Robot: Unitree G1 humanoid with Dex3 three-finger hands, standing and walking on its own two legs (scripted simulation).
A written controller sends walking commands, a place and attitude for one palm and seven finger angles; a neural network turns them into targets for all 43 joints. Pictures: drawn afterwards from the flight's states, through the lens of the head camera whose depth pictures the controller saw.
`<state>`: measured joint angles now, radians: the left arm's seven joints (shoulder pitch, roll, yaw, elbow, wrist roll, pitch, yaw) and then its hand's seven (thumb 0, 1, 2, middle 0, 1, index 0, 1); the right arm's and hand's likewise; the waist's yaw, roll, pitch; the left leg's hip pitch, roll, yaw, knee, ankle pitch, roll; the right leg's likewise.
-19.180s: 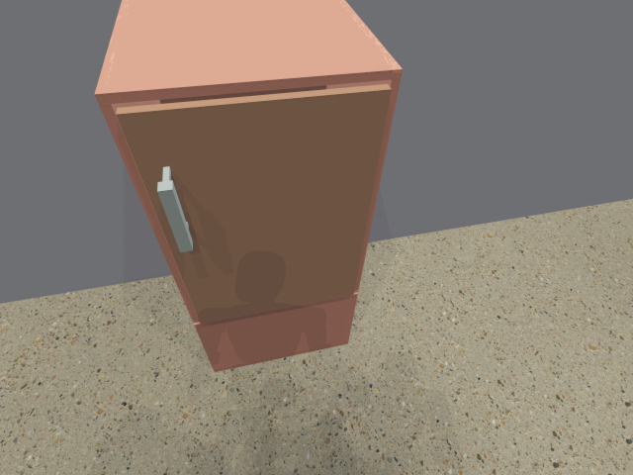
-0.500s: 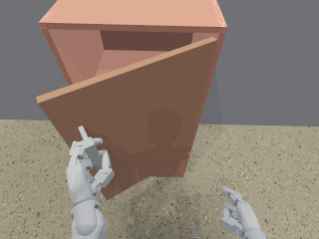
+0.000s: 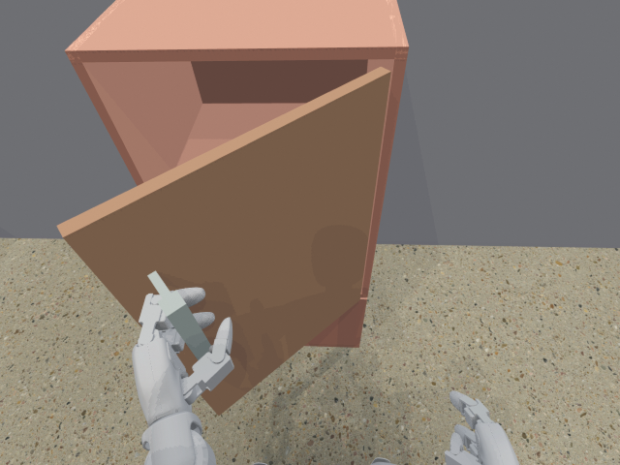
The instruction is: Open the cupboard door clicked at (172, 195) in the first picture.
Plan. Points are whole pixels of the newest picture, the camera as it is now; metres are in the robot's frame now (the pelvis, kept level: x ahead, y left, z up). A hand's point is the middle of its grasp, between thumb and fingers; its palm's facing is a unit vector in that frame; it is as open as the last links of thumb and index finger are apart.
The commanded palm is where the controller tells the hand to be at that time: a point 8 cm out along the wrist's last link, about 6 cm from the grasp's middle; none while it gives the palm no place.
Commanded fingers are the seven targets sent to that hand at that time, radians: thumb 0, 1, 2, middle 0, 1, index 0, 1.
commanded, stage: open thumb and fingers to let go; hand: left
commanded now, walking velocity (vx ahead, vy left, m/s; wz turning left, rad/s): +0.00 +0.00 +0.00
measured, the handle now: (183, 320) +0.28 +0.17 +0.06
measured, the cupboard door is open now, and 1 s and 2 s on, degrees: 43 43 43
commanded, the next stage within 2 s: slide the hand sideways off the handle in 0.56 s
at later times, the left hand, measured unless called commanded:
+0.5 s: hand (201, 358) +0.23 +0.14 +0.07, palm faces +0.40 -0.92 +0.01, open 14.9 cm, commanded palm +0.18 +0.18 +0.06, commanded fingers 0.00 -0.50 0.30 -0.16 -0.35 -0.16 -0.35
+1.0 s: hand (190, 391) +0.19 +0.14 +0.07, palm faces -0.05 -1.00 +0.04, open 16.5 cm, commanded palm +0.17 +0.19 +0.06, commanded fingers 0.00 -0.50 0.30 -0.15 -0.30 -0.15 -0.30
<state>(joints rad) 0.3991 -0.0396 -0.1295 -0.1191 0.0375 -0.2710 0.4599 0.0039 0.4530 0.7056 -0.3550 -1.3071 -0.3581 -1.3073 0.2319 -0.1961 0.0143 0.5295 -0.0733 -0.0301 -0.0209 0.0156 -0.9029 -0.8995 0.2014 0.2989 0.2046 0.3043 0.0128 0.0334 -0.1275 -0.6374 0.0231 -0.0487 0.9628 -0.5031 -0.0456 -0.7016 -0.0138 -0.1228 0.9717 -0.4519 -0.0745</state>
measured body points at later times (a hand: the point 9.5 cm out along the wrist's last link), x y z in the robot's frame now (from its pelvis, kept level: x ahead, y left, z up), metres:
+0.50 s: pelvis -0.02 +0.02 +0.00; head +0.00 +0.01 +0.45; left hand +0.20 +0.19 +0.07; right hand +0.16 -0.19 -0.08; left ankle -0.01 +0.16 -0.68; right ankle +0.02 -0.07 -0.68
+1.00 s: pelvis -0.02 +0.06 -0.01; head +0.02 +0.05 +0.44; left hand +0.19 +0.20 +0.07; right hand +0.16 -0.17 -0.07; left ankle -0.01 +0.16 -0.68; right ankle +0.02 -0.07 -0.68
